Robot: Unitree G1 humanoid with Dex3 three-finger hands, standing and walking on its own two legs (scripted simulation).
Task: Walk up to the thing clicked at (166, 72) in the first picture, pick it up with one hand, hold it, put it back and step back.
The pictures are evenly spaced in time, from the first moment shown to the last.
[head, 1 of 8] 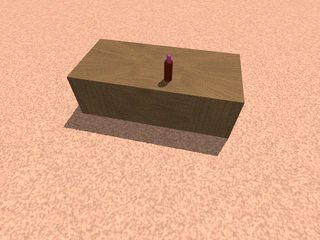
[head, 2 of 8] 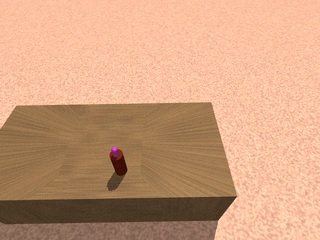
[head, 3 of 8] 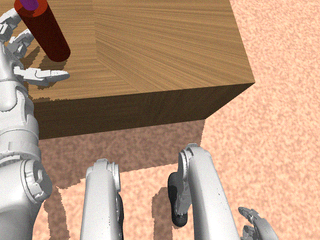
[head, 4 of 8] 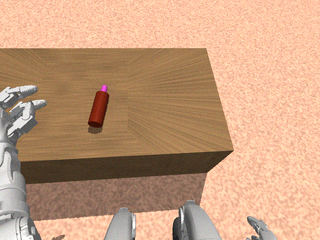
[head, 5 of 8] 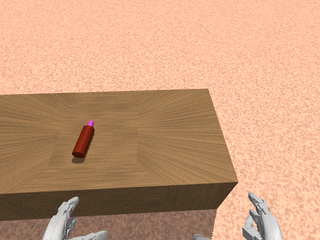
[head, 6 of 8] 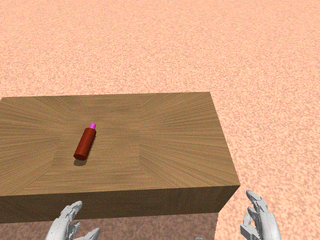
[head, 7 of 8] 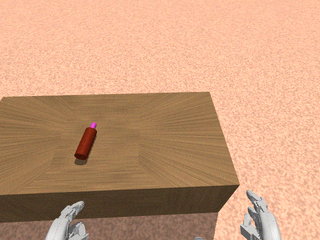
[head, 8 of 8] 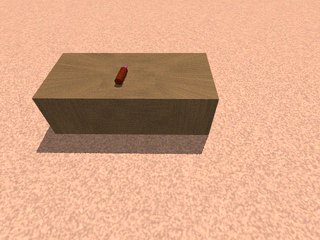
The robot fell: no
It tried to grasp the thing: yes
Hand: left
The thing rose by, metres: 0.00
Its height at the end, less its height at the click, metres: -0.07
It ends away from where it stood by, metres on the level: 0.19
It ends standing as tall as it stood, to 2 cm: no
